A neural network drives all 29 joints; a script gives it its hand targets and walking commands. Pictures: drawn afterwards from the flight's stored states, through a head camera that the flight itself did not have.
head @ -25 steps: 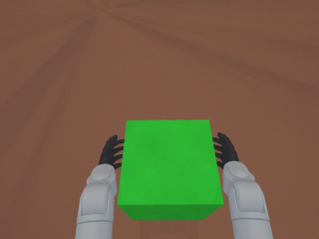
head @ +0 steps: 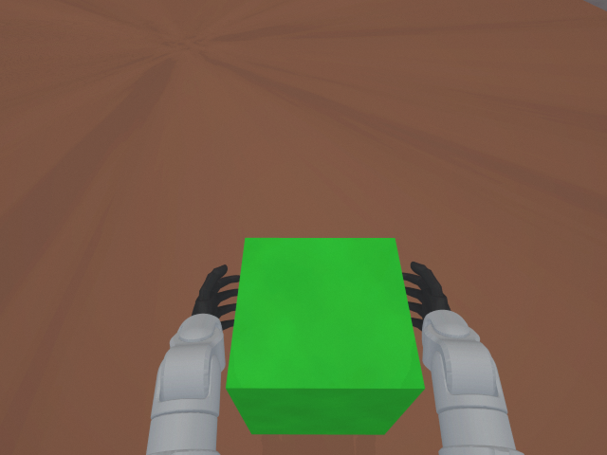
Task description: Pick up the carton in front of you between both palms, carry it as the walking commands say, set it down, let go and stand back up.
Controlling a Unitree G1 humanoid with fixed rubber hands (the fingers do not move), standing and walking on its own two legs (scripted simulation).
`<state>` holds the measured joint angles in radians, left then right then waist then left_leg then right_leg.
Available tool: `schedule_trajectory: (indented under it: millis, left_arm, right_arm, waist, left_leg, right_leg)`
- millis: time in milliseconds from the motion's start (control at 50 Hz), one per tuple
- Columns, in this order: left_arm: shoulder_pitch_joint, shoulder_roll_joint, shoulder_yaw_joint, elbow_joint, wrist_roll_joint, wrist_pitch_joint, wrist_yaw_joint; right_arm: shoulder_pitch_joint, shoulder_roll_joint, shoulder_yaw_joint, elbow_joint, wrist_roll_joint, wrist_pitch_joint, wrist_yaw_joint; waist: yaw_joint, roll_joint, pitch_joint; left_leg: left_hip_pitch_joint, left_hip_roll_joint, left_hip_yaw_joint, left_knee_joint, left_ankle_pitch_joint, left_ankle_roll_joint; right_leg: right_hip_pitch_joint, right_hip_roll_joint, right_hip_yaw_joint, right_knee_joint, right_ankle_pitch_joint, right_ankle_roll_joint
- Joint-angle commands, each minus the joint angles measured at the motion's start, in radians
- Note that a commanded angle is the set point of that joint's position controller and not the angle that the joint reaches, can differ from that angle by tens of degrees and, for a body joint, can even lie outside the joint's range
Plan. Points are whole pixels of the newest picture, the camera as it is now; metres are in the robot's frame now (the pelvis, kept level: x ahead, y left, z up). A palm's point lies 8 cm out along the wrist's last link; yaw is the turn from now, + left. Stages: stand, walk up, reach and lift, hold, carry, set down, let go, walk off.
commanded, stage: carry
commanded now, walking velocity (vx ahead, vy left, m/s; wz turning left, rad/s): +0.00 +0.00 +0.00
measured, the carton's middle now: (318, 342) +0.29 +0.00 -0.04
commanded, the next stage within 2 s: hold in 1.58 s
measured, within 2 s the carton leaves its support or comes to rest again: neither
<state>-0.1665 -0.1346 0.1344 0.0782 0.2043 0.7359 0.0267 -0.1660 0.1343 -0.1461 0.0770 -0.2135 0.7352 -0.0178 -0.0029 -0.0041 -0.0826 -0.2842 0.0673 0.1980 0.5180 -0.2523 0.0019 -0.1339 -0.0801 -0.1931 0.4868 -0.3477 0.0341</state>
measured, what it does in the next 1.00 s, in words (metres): shifts its weight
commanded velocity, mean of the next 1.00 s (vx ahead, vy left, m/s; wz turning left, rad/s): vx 0.00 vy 0.00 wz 0.00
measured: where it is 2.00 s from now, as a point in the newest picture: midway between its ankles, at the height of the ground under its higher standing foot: outside the picture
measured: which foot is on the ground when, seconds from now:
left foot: down 0.00-1.00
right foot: down 0.00-1.00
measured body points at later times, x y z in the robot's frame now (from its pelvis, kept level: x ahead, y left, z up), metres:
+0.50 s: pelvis -0.04 -0.01 +0.00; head -0.06 +0.00 +0.44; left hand +0.26 +0.14 +0.03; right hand +0.25 -0.16 +0.03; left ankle -0.02 +0.11 -0.74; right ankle -0.10 -0.10 -0.74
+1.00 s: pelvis -0.07 -0.01 +0.00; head -0.09 -0.01 +0.45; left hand +0.23 +0.14 +0.03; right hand +0.22 -0.16 +0.03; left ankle -0.02 +0.11 -0.74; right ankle -0.10 -0.10 -0.74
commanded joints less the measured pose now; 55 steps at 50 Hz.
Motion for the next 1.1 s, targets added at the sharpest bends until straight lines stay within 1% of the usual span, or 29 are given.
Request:
schedule_trajectory:
  millis: [0, 60, 140, 160, 200, 240, 300, 420, 540, 780, 1080]
  left_arm:
    - [-0.393, -0.836, -0.555, -0.073, -0.224, -0.031, -0.203]
    - [-0.398, -0.837, -0.555, -0.067, -0.226, -0.030, -0.205]
    - [-0.402, -0.841, -0.551, -0.053, -0.225, -0.028, -0.208]
    - [-0.405, -0.843, -0.550, -0.051, -0.224, -0.028, -0.209]
    - [-0.423, -0.850, -0.551, -0.056, -0.225, -0.031, -0.211]
    - [-0.437, -0.855, -0.553, -0.056, -0.226, -0.032, -0.212]
    - [-0.442, -0.858, -0.549, -0.047, -0.224, -0.033, -0.213]
    - [-0.447, -0.862, -0.533, -0.020, -0.214, -0.029, -0.216]
    - [-0.462, -0.875, -0.525, -0.002, -0.213, -0.028, -0.221]
    - [-0.470, -0.887, -0.528, -0.004, -0.218, -0.029, -0.223]
    - [-0.465, -0.884, -0.528, -0.007, -0.218, -0.028, -0.221]
  right_arm:
    - [-0.397, 0.833, 0.574, -0.073, 0.229, -0.031, 0.194]
    - [-0.392, 0.833, 0.564, -0.063, 0.223, -0.030, 0.194]
    - [-0.392, 0.836, 0.551, -0.048, 0.218, -0.028, 0.196]
    - [-0.395, 0.839, 0.549, -0.045, 0.217, -0.029, 0.197]
    - [-0.415, 0.846, 0.552, -0.048, 0.219, -0.031, 0.200]
    - [-0.434, 0.852, 0.559, -0.052, 0.224, -0.033, 0.201]
    - [-0.445, 0.855, 0.562, -0.047, 0.228, -0.034, 0.204]
    - [-0.448, 0.857, 0.542, -0.016, 0.221, -0.030, 0.209]
    - [-0.458, 0.867, 0.529, 0.005, 0.217, -0.028, 0.215]
    - [-0.466, 0.877, 0.533, 0.003, 0.222, -0.029, 0.218]
    - [-0.463, 0.875, 0.532, 0.001, 0.222, -0.027, 0.216]
  waist:
    - [0.007, -0.008, -0.304]
    - [0.007, -0.008, -0.299]
    - [0.006, -0.016, -0.290]
    - [0.005, -0.019, -0.287]
    - [0.005, -0.020, -0.272]
    - [0.005, -0.015, -0.258]
    - [0.005, -0.005, -0.245]
    - [0.004, 0.001, -0.227]
    - [0.003, 0.003, -0.217]
    - [0.002, 0.006, -0.226]
    - [0.002, 0.005, -0.232]
  left_leg:
    - [0.200, 0.090, -0.075, 0.023, 0.679, 0.011]
    - [0.190, 0.093, -0.075, 0.025, 0.641, 0.011]
    - [0.171, 0.096, -0.075, 0.030, 0.549, 0.013]
    - [0.161, 0.097, -0.076, 0.032, 0.515, 0.015]
    - [0.154, 0.099, -0.076, 0.017, 0.460, 0.014]
    - [0.148, 0.104, -0.082, 0.007, 0.445, 0.013]
    - [0.140, 0.107, -0.089, -0.006, 0.417, 0.014]
    - [0.124, 0.108, -0.096, -0.032, 0.344, 0.014]
    - [0.114, 0.110, -0.102, -0.052, 0.295, 0.012]
    - [0.104, 0.113, -0.106, -0.068, 0.253, 0.009]
    - [0.095, 0.115, -0.106, -0.067, 0.243, 0.004]
  right_leg:
    - [0.074, -0.084, 0.053, 0.003, 0.707, -0.003]
    - [0.077, -0.091, 0.057, -0.003, 0.706, -0.008]
    - [0.071, -0.104, 0.059, -0.004, 0.677, -0.018]
    - [0.071, -0.106, 0.060, -0.007, 0.661, -0.021]
    - [0.049, -0.106, 0.056, -0.010, 0.585, -0.025]
    - [0.035, -0.100, 0.057, -0.021, 0.510, -0.025]
    - [0.020, -0.097, 0.064, -0.033, 0.433, -0.029]
    - [-0.010, -0.095, 0.077, -0.054, 0.336, -0.038]
    - [-0.039, -0.094, 0.086, -0.071, 0.266, -0.044]
    - [-0.066, -0.092, 0.096, -0.081, 0.206, -0.053]
    - [-0.080, -0.091, 0.104, -0.078, 0.209, -0.060]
